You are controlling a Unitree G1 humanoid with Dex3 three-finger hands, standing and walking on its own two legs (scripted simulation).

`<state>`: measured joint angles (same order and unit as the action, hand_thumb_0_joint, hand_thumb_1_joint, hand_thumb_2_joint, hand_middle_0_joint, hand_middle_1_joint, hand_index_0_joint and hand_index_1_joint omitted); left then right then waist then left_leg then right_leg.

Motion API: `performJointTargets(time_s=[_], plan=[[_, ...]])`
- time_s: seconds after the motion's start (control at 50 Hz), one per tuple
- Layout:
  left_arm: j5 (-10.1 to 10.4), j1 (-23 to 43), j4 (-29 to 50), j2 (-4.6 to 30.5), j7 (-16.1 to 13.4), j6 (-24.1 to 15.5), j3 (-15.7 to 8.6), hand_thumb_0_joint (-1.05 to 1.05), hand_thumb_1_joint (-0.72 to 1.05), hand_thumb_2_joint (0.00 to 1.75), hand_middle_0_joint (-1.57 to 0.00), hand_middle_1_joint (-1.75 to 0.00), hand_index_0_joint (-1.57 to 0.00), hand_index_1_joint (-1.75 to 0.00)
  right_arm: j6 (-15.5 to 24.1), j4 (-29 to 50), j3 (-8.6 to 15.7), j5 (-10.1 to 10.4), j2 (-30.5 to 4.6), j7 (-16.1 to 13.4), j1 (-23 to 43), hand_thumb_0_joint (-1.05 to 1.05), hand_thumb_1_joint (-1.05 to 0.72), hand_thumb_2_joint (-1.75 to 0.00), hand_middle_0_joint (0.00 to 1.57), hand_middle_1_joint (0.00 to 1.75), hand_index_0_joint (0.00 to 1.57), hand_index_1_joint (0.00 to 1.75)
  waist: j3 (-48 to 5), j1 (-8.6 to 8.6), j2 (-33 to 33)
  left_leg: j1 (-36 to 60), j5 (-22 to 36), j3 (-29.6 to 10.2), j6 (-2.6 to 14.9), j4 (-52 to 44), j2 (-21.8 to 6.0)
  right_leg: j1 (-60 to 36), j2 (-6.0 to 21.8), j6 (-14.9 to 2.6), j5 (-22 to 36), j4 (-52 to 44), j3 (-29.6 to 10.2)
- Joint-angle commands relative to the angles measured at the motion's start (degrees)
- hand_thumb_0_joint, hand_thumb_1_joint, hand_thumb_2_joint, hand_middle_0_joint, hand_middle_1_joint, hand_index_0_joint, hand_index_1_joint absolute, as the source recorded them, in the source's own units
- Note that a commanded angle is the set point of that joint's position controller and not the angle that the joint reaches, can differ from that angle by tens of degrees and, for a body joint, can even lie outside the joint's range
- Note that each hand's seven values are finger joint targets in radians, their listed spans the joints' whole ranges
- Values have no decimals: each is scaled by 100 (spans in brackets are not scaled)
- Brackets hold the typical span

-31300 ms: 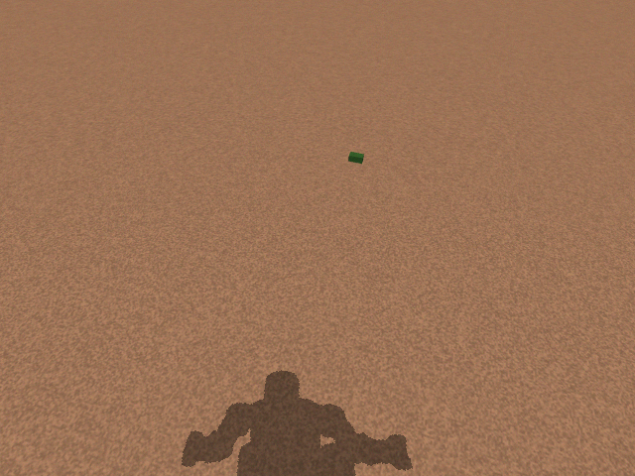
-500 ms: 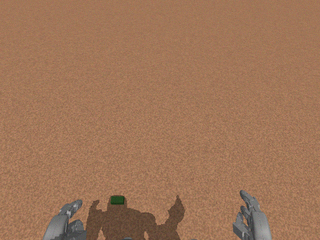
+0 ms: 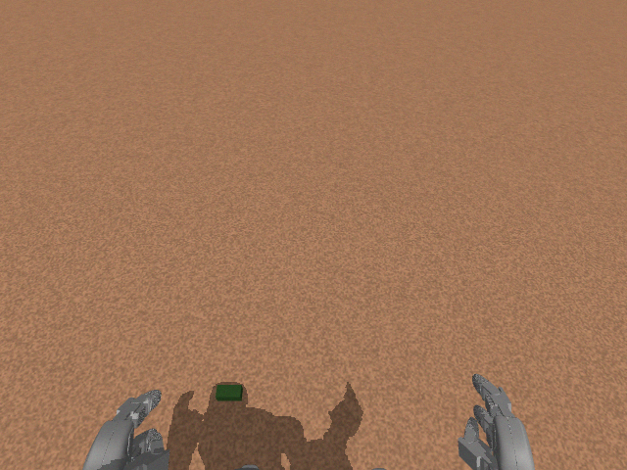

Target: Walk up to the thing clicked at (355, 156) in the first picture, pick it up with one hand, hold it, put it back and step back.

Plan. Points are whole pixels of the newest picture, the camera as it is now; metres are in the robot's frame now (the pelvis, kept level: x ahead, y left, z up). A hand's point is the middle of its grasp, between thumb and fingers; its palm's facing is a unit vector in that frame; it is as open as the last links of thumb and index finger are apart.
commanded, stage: home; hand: left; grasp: from above
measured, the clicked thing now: (229, 392) +0.45 +0.23 -0.69
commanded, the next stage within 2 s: stand in 0.34 s
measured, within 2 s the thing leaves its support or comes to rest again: neither
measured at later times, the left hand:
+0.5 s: hand (160, 453) +0.17 +0.19 -0.06, palm faces +0.02 -0.96 -0.27, open 7.4 cm
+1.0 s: hand out of the picture +0.04 +0.24 -0.11, palm faces +0.04 -0.95 -0.32, open 7.4 cm
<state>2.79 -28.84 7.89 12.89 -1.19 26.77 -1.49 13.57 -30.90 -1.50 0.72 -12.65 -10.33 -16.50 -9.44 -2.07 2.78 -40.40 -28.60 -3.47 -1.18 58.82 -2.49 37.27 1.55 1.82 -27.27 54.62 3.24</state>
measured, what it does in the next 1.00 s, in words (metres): rises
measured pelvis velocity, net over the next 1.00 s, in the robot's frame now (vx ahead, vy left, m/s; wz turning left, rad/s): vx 0.00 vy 0.01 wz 0.01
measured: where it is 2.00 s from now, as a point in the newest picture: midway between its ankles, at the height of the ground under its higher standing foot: outside the picture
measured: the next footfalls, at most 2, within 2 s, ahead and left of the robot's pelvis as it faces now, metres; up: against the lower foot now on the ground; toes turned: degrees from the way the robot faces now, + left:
none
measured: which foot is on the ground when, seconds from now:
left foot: down 0.00-1.00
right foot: down 0.00-1.00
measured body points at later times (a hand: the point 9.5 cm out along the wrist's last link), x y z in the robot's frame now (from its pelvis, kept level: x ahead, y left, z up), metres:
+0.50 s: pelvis +0.00 +0.00 +0.01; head +0.03 +0.01 +0.45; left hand +0.17 +0.24 -0.04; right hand +0.16 -0.25 -0.08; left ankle +0.01 +0.13 -0.68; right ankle +0.00 -0.14 -0.68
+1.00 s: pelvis +0.00 +0.01 +0.06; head +0.00 +0.01 +0.51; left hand +0.03 +0.29 -0.08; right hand +0.07 -0.26 -0.08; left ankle +0.01 +0.13 -0.68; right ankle +0.00 -0.14 -0.68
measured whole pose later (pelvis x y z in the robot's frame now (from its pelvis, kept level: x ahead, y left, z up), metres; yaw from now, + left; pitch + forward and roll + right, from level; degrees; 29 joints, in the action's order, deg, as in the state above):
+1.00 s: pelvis +0.00 +0.01 +0.06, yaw +1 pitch -3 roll +0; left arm -2.0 -12.7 -59.0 15.7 -1.9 1.3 -2.2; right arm 0.1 -59.0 2.2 -1.8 -15.7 -1.2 -10.4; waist 3.4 1.3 0.4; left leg -11.9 -15.9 -1.0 0.2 30.6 0.2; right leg 10.1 4.1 3.0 -15.6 28.8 2.0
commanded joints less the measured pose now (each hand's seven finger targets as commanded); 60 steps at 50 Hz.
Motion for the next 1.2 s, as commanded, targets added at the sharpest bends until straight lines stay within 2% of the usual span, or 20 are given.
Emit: performJointTargets(time_s=[0.0,0.14,0.16,0.2,0.26,0.4,0.42,0.44,0.46,0.5,0.54,0.58,0.6,0.68,0.82,0.9,0.96,1.06,1.14,1.18], plan=[[-5,123,1125,595,-32,-290,-340,0,90,90,-20,-30,-20,-30,344,897,308,-17,-713,-73,418,0,-90,-90,20,30,20,30,-411,-7,38,606,1335,116,144,-1024,198,-291,-258,-166,1130,-816,137],[-1,155,1124,677,-35,-293,-446,0,90,90,-20,-30,-20,-30,329,893,333,-22,-742,-83,413,0,-90,-90,20,30,20,30,-468,-19,-12,593,1152,133,167,-1015,209,-282,-245,-146,1000,-881,104],[-26,152,1149,591,-35,-293,-333,0,90,90,-20,-30,-20,-30,335,908,306,-22,-701,-76,430,0,-90,-90,20,30,20,30,-376,-6,13,569,1170,123,149,-1050,199,-254,-256,-158,1004,-849,134],[-13,54,1059,609,-45,-295,-426,0,90,90,-20,-30,-20,-30,319,897,319,-17,-697,-81,417,0,-90,-90,20,30,20,30,-436,12,-58,568,1293,121,153,-988,207,-302,-251,-150,1111,-848,141],[-5,254,1342,612,-30,-306,-348,0,90,90,-20,-30,-20,-30,317,949,301,-15,-681,-70,427,0,-90,-90,20,30,20,30,-521,-24,27,638,1414,174,165,-928,227,-354,-225,-138,1273,-868,90],[-1,124,1152,634,-45,-285,-374,0,90,90,-20,-30,-20,-30,291,894,327,-21,-731,-61,402,0,-90,-90,20,30,20,30,-371,-8,34,590,1237,53,139,-1061,171,-253,-270,-174,1037,-799,155],[-651,1792,-858,1067,-268,-1516,-352,0,90,90,-20,-30,-20,-30,-329,-507,501,-741,-1365,280,759,0,-90,-90,20,30,20,30,954,443,-326,633,2402,-101,434,-1506,-6,-1262,174,-365,1191,-990,-241],[-705,1230,-1868,1148,-240,-1912,-473,0,90,90,-20,-30,-20,-30,-546,-569,600,-729,-1430,439,747,0,-90,-90,20,30,20,30,360,430,-557,1015,2611,51,502,-1435,19,-1534,247,-561,1350,-1101,-559],[-682,1146,-2106,1192,-202,-2103,-438,0,90,90,-20,-30,-20,-30,-675,-418,618,-752,-1450,536,700,0,-90,-90,20,30,20,30,345,337,-545,1193,2409,-21,507,-1405,66,-1317,233,-643,1389,-1282,-688],[-692,1277,-2641,1268,-154,-2344,-367,0,90,90,-20,-30,-20,-30,-753,-672,627,-534,-1314,733,716,0,-90,-90,20,30,20,30,35,342,-328,1656,2428,-3,485,-1550,92,-1766,373,-576,1913,-1201,-711],[-573,1579,-3159,1223,-121,-2368,-402,0,90,90,-20,-30,-20,-30,-808,-855,623,-367,-1245,859,762,0,-90,-90,20,30,20,30,50,353,-482,1917,2248,25,473,-1696,114,-1709,373,-480,1714,-1416,-657],[-565,1717,-3634,1206,-145,-2449,-388,0,90,90,-20,-30,-20,-30,-877,-1060,670,-342,-1212,926,878,0,-90,-90,20,30,20,30,167,394,-527,1983,2012,-69,478,-1855,112,-1747,409,-434,1508,-1674,-664],[-564,1829,-3860,1216,-150,-2500,-398,0,90,90,-20,-30,-20,-30,-920,-1152,666,-354,-1191,933,847,0,-90,-90,20,30,20,30,216,338,-555,2067,1995,-66,471,-1932,85,-1788,444,-406,1527,-1720,-675],[-540,1815,-4653,1127,-151,-2639,-385,0,90,90,-20,-30,-20,-30,-990,-1507,687,-389,-1297,906,864,0,-90,-90,20,30,20,30,463,388,69,2274,2087,-387,518,-2556,-142,-2002,297,-270,1614,-1883,-422],[-496,1805,-5720,1198,-145,-2708,-338,0,90,90,-20,-30,-20,-30,-1119,-2060,654,-318,-1382,837,859,0,-90,-90,20,30,20,30,818,336,-55,2662,2153,-400,408,-3242,-211,-2490,374,-262,1855,-2643,-431],[-467,1856,-6178,1293,-135,-2717,-317,0,90,90,-20,-30,-20,-30,-1184,-2361,635,-274,-1399,824,823,0,-90,-90,20,30,20,30,951,299,-184,2797,1966,-376,344,-3590,-230,-2793,448,-251,1784,-3003,-456],[-462,1904,-6416,1343,-140,-2735,-300,0,90,90,-20,-30,-20,-30,-1194,-2534,627,-247,-1390,814,812,0,-90,-90,20,30,20,30,956,286,-244,2987,2189,-323,307,-3728,-234,-2977,499,-244,1870,-3211,-486],[-472,1883,-6728,1342,-121,-2734,-255,0,90,90,-20,-30,-20,-30,-1255,-2720,612,-236,-1421,843,915,0,-90,-90,20,30,20,30,1299,309,-168,2851,1450,-394,285,-4085,-244,-2955,458,-195,1469,-3488,-419],[-477,1933,-6870,1407,-116,-2735,-264,0,90,90,-20,-30,-20,-30,-1263,-2827,604,-236,-1409,855,919,0,-90,-90,20,30,20,30,1302,293,-189,2941,1438,-379,261,-4156,-243,-2933,480,-196,1398,-3602,-437],[-458,1962,-6910,1391,-119,-2766,-256,0,90,90,-20,-30,-20,-30,-1254,-2873,587,-227,-1399,860,900,0,-90,-90,20,30,20,30,1220,294,-241,2997,1808,-331,269,-4080,-248,-3071,535,-190,1669,-3663,-467]])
